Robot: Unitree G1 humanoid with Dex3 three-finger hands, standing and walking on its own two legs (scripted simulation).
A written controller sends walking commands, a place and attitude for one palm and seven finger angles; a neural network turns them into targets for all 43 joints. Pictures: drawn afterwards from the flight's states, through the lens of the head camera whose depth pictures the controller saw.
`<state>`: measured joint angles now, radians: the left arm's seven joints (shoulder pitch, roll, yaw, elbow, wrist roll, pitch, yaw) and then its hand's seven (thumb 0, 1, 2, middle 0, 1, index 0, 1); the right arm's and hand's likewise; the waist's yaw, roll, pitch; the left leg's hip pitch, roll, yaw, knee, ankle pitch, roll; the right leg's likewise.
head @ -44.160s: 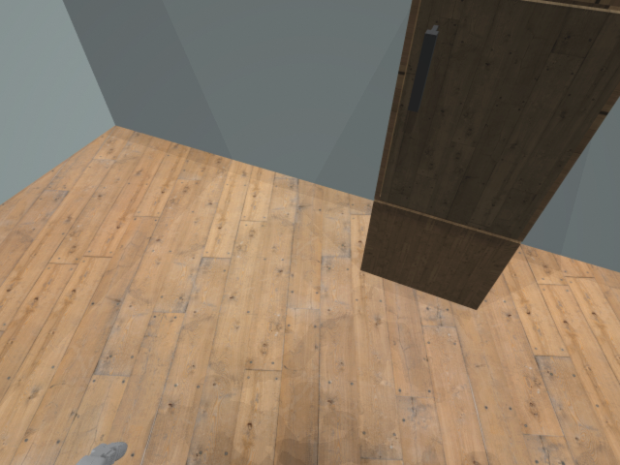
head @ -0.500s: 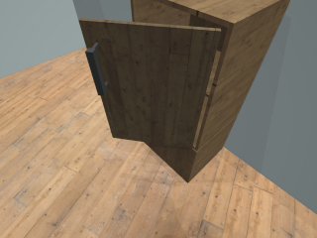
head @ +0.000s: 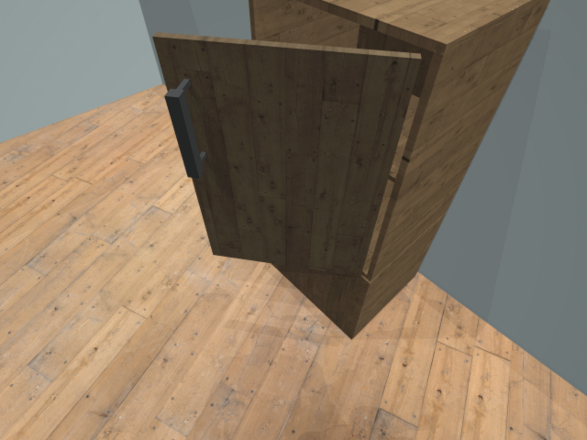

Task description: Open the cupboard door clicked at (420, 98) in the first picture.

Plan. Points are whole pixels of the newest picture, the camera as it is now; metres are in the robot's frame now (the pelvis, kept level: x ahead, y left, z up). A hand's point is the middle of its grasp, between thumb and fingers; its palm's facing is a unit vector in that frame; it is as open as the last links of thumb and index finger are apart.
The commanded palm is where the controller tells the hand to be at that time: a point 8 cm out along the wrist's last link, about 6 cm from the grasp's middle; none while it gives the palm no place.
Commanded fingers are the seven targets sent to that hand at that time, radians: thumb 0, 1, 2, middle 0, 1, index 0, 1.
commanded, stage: shuffle to correct the standing spot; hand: left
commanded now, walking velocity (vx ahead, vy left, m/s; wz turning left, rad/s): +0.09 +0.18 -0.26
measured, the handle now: (190, 130) +0.60 +0.23 +0.09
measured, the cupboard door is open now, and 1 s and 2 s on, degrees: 37 37 37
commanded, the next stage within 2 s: come to a stop and stand still in 0.56 s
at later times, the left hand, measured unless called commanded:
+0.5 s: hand out of the picture +0.06 +0.22 -0.18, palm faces -0.03 -0.97 -0.24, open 7.4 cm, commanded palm none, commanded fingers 0.00 0.90 0.90 -0.20 -0.30 -0.20 -0.30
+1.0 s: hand (119, 438) +0.15 +0.29 -0.17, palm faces -0.09 -0.97 -0.24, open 7.4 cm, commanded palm none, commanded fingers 0.00 0.90 0.90 -0.20 -0.30 -0.20 -0.30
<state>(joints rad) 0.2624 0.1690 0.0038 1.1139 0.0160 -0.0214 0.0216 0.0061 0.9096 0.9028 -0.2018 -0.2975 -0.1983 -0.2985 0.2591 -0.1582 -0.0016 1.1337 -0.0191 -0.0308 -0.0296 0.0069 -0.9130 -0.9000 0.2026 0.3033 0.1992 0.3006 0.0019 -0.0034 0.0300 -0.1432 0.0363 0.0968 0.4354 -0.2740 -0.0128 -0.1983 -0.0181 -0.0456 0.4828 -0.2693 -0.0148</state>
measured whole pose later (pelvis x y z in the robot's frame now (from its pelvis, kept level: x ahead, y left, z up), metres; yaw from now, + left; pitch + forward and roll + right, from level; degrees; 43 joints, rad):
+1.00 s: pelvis +0.06 +0.10 -0.01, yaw -6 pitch +1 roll +1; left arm 0.19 0.20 0.05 0.98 0.02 0.02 0.01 0.01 0.91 0.90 -0.20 -0.30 -0.20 -0.30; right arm 0.20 -0.16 -0.03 1.01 -0.04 -0.02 -0.03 0.00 -0.91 -0.90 0.21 0.30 0.20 0.30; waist -0.01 -0.01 0.06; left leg -0.28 0.00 0.11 0.50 -0.25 0.03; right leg -0.32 -0.01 -0.06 0.71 -0.43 0.00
